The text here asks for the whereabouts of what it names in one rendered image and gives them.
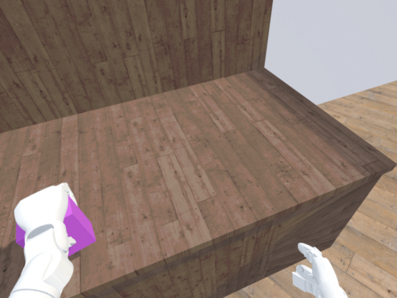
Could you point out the sponge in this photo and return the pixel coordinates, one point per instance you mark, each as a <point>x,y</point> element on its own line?
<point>77,225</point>

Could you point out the robot left forearm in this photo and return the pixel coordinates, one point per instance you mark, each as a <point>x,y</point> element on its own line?
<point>47,268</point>

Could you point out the robot left hand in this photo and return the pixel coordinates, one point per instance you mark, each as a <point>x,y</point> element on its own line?
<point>48,204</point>

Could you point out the table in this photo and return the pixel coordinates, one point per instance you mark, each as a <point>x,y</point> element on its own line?
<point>199,170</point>

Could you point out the robot right hand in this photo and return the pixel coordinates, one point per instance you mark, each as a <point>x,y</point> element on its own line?
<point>308,279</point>

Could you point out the robot right forearm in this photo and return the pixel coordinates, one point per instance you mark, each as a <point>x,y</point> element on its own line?
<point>330,290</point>

